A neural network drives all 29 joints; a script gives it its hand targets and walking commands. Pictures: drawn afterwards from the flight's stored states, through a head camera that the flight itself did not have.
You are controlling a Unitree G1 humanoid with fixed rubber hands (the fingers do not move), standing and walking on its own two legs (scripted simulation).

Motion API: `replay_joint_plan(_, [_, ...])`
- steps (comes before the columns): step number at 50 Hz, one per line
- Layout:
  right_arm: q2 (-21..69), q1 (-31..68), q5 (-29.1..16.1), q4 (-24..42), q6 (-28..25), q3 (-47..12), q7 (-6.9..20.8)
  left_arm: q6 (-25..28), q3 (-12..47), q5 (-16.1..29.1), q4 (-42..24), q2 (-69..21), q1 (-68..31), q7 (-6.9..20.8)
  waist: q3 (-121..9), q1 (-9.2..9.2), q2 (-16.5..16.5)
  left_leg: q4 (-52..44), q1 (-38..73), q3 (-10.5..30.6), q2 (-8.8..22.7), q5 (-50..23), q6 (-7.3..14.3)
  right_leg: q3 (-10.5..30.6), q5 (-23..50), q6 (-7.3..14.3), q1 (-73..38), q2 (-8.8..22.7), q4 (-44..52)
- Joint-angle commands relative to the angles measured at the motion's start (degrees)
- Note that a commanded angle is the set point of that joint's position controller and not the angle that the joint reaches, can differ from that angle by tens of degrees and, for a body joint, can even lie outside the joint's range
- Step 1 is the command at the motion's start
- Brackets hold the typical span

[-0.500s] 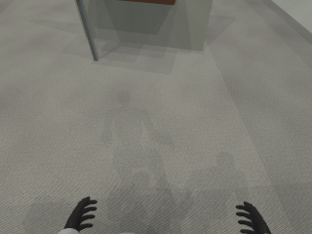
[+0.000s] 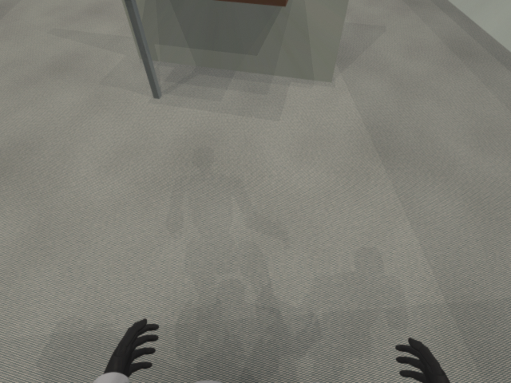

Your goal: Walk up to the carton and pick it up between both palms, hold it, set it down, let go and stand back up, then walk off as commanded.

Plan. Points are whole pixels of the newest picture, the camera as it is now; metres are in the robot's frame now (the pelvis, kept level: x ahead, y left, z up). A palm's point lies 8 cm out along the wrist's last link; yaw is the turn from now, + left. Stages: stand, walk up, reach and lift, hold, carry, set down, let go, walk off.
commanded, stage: stand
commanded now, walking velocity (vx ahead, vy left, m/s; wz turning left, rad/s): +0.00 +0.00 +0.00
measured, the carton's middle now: out of the picture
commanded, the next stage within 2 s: none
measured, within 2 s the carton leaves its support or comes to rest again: neither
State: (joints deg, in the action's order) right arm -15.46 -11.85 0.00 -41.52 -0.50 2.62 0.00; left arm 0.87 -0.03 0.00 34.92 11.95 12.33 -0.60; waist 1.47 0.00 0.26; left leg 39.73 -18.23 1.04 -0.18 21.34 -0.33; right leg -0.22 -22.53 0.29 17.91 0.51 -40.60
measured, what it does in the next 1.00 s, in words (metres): stands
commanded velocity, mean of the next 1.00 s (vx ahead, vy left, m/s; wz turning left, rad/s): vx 0.00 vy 0.00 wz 0.00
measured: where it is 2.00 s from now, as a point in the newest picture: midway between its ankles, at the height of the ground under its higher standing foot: outside the picture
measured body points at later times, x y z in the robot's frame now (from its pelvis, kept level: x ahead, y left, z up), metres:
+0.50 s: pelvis +0.00 +0.00 +0.00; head +0.01 +0.00 +0.45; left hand +0.15 +0.23 -0.09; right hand +0.12 -0.27 -0.11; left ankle +0.00 +0.13 -0.72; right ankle -0.01 -0.12 -0.72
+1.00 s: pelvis +0.00 +0.00 +0.00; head +0.01 +0.00 +0.45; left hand +0.15 +0.24 -0.10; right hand +0.12 -0.27 -0.11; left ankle +0.00 +0.13 -0.72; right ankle -0.01 -0.12 -0.72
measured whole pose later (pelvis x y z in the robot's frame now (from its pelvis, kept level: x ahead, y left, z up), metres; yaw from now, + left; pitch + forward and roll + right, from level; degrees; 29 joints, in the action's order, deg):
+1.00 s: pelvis +0.00 +0.00 +0.00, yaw +0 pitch +0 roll +0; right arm -16.5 -11.9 0.0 -45.1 -1.0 2.3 0.0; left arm 1.4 0.0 0.0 36.9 12.3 12.3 -0.8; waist 1.5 0.0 0.3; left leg 39.7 -18.2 1.0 -0.2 21.3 -0.3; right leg -0.2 -22.5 0.3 17.9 0.5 -40.6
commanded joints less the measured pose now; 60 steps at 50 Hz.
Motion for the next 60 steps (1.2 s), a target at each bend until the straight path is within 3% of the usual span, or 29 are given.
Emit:
replay_joint_plan(1, [-10.86,2.80,1.04,3.40,-2.29,2.22,-0.50,2.98,-6.03,-1.61,-0.28,16.46,-3.77,-0.53,-1.06,-0.32,3.15,-4.92,-1.92,4.07,4.61,-13.12,4.60,7.22,16.35,5.06,-1.37,6.26,8.58])
replay_joint_plan(3, [-12.81,3.19,1.33,3.75,-2.62,3.04,-0.56,3.22,-6.45,-2.19,-1.04,17.46,-5.70,-1.08,-4.12,1.22,2.71,-4.13,2.80,2.80,3.97,-15.73,3.47,5.50,18.22,4.43,-0.36,5.34,6.83])
replay_joint_plan(5, [-13.69,4.85,1.93,3.30,-2.33,2.88,-0.63,2.62,-5.98,-1.15,-1.16,17.60,-5.34,-0.86,-1.92,-0.31,3.97,-6.02,1.33,5.03,4.38,-12.76,4.67,5.25,14.56,4.44,-0.08,5.22,7.86])
replay_joint_plan(7, [-12.42,1.68,1.46,3.30,-2.76,2.73,-0.48,2.09,-6.79,-1.42,-0.23,17.64,-3.75,-1.08,-5.60,2.01,-0.07,-4.49,4.69,4.63,4.77,-15.95,4.44,6.27,15.47,4.57,-0.84,5.98,7.02])
replay_joint_plan(10, [-13.26,4.66,1.91,3.35,-3.10,2.59,-0.85,2.61,-5.70,-1.18,-0.62,16.81,-2.78,-0.76,-4.83,-0.89,1.77,-5.11,1.65,5.83,5.74,-15.59,5.01,4.04,15.02,4.49,-2.17,4.80,5.31])
replay_joint_plan(13, [-13.37,2.78,1.83,2.48,-2.87,2.44,-0.98,2.38,-5.54,-1.18,0.36,15.65,-3.23,-0.94,-3.65,-0.66,1.53,-5.19,0.29,5.04,5.40,-18.74,5.05,4.80,17.80,4.42,-4.19,5.19,6.00])
replay_joint_plan(15, [-12.74,4.25,1.32,3.10,-3.19,2.13,-0.75,2.26,-6.12,-1.37,-0.50,17.27,-4.41,-0.54,0.38,-1.02,5.75,-5.98,-0.46,5.10,4.45,-15.77,4.07,5.05,15.27,4.70,-0.12,4.80,6.71])
replay_joint_plan(16, [-12.69,4.07,1.52,2.67,-2.87,2.21,-0.68,2.17,-5.77,-1.55,-0.44,16.99,-3.78,-0.70,-2.95,-0.31,0.37,-3.82,0.66,4.19,4.32,-17.36,4.25,6.98,18.06,5.59,-1.43,5.98,8.28])
replay_joint_plan(18, [-13.52,3.38,1.17,2.21,-2.94,2.48,-0.68,2.33,-5.97,-1.54,-0.11,17.18,-6.65,-0.50,-0.93,0.80,4.40,-4.40,0.74,4.06,3.89,-15.28,4.41,6.77,16.18,5.11,-0.50,6.10,9.01])
replay_joint_plan(21, [-14.09,5.24,2.13,2.51,-3.00,2.78,-0.57,3.09,-5.88,-1.44,0.27,16.59,-3.61,-0.36,-4.47,-0.23,-1.01,-4.96,3.79,5.20,4.97,-17.35,4.63,5.57,14.54,4.72,0.00,5.51,6.58])
replay_joint_plan(22, [-13.01,6.24,1.65,2.44,-3.12,3.03,-0.66,2.66,-6.55,-1.81,1.21,17.03,-4.31,-0.25,-3.78,-0.56,3.18,-6.41,2.76,6.44,5.68,-15.78,5.50,5.09,14.63,4.51,-0.93,4.62,7.46])
replay_joint_plan(26, [-13.59,2.05,1.95,1.04,-3.10,2.37,-1.17,2.91,-5.97,-1.28,0.47,17.19,-5.30,-0.72,-2.92,0.49,0.69,-5.05,1.73,4.42,4.31,-16.16,4.45,7.21,16.32,5.17,-1.91,6.43,7.68])
replay_joint_plan(28, [-13.42,4.24,1.54,1.63,-3.20,2.68,-0.61,3.05,-5.11,-1.03,0.64,16.49,-5.08,-0.46,-2.81,-0.41,4.22,-4.89,2.07,5.76,5.03,-17.87,5.05,5.19,15.49,4.91,-0.39,5.07,6.73])
replay_joint_plan(29, [-15.84,5.82,2.14,1.32,-2.83,3.68,-0.68,3.12,-5.18,-1.10,0.96,15.59,-2.43,-0.43,-1.97,-2.11,0.62,-5.22,0.78,7.26,5.54,-15.93,5.79,5.17,15.80,4.49,-0.89,4.63,7.43])
replay_joint_plan(31, [-13.35,4.05,1.58,1.01,-2.52,2.62,-0.82,3.07,-5.64,-0.91,0.96,16.99,-4.75,-0.80,-2.71,-0.79,4.12,-6.01,1.22,5.69,5.19,-17.32,5.41,4.45,17.87,4.36,-2.65,4.42,6.93])
replay_joint_plan(33, [-15.47,4.80,0.59,1.21,-3.54,3.29,-0.76,3.38,-5.82,-1.07,0.56,17.39,-4.20,-0.52,-2.39,-0.70,0.46,-5.36,1.13,4.81,4.64,-15.46,4.66,6.49,17.76,4.75,-2.29,5.42,7.70])
replay_joint_plan(34, [-15.10,3.98,1.01,1.00,-2.81,3.10,-0.47,3.15,-6.03,-1.54,1.34,18.64,-4.09,-0.19,-2.69,0.64,6.28,-4.09,3.20,4.00,4.06,-14.23,3.76,7.12,15.93,5.50,0.43,5.74,8.80])
replay_joint_plan(35, [-13.36,2.74,0.99,1.78,-2.59,2.92,-0.57,3.49,-6.35,-1.90,0.24,18.92,-4.49,-0.34,-0.39,0.86,6.54,-4.38,0.98,3.91,3.84,-13.54,4.11,5.60,16.12,5.15,-0.37,5.33,8.90])
replay_joint_plan(37, [-13.34,2.33,2.32,1.06,-3.46,2.24,-0.27,2.68,-5.63,-0.38,1.01,16.36,-4.88,-0.84,-1.06,0.06,-0.28,-5.36,0.76,4.56,4.89,-16.75,5.00,6.73,17.55,4.82,-0.76,6.20,8.32])
replay_joint_plan(39, [-15.35,4.51,1.45,0.89,-3.51,3.26,-0.21,3.47,-5.79,-0.92,2.36,16.85,-1.85,-0.60,-6.31,-1.84,2.74,-4.18,2.62,5.24,4.51,-18.54,4.85,6.55,20.01,4.89,-4.57,5.85,7.41])
replay_joint_plan(41, [-14.03,3.33,0.84,0.46,-2.64,2.95,-0.27,2.64,-6.06,-1.08,1.94,18.71,-3.11,-0.79,-4.66,-0.68,5.29,-4.82,1.98,5.27,5.15,-19.88,4.88,4.27,20.52,4.12,-4.51,5.01,6.92])
replay_joint_plan(43, [-14.89,4.76,1.26,0.46,-2.71,3.30,-1.16,3.04,-5.21,-1.63,1.93,16.54,-3.49,-0.95,-2.32,-0.69,4.84,-3.91,2.37,3.78,4.17,-19.85,4.56,4.72,22.95,4.19,-2.49,5.38,7.81])
replay_joint_plan(44, [-15.11,3.79,1.22,0.79,-3.03,3.30,-1.13,2.76,-5.93,-1.27,1.41,18.37,-4.47,-0.93,-3.30,1.02,0.79,-5.22,3.64,4.63,5.00,-20.77,4.42,5.99,22.15,4.64,-1.65,5.61,7.16])
replay_joint_plan(50, [-12.85,3.58,0.90,0.08,-3.06,2.07,-0.69,3.11,-5.69,-1.22,3.45,18.20,-3.04,-0.75,-6.20,0.01,4.71,-4.91,3.46,4.08,4.74,-20.33,4.10,4.34,20.06,4.47,-4.47,4.97,6.58])
replay_joint_plan(52, [-15.61,4.25,0.74,-0.74,-2.92,2.97,-0.74,2.70,-6.23,-0.92,1.93,16.86,-2.05,-0.73,-6.10,-1.85,0.66,-3.99,2.14,4.54,5.04,-22.08,4.53,4.60,23.81,4.65,-5.86,5.32,6.26])
replay_joint_plan(53, [-14.31,2.46,0.51,-1.58,-2.34,2.52,-1.14,2.60,-5.53,-1.26,3.45,17.49,-3.56,-0.75,-2.54,0.56,4.33,-4.77,2.18,3.10,4.35,-19.53,3.53,5.44,20.16,5.40,-3.52,5.64,8.34])
replay_joint_plan(57, [-15.83,4.85,0.99,-2.47,-3.03,2.76,-1.24,2.36,-5.95,-0.80,2.40,17.06,-4.00,-0.65,-5.10,-1.15,1.22,-5.05,3.79,4.76,5.37,-23.42,4.50,3.21,21.27,4.23,-3.40,4.20,4.96])
replay_joint_plan(59, [-14.17,2.52,0.85,-1.73,-3.13,2.99,-1.06,3.08,-6.41,-0.99,3.03,18.35,-4.20,-0.76,-3.70,-0.07,4.88,-5.08,1.39,5.71,5.32,-19.79,4.89,5.64,20.79,4.17,-3.94,5.22,7.45])
replay_joint_plan(60, [-15.88,4.59,1.27,-1.33,-2.83,2.55,-0.78,3.06,-5.65,-1.56,2.81,17.07,-4.43,-0.84,-0.77,-1.00,1.66,-5.66,0.63,5.20,4.88,-17.46,4.59,8.51,20.25,5.56,-2.70,6.43,9.08])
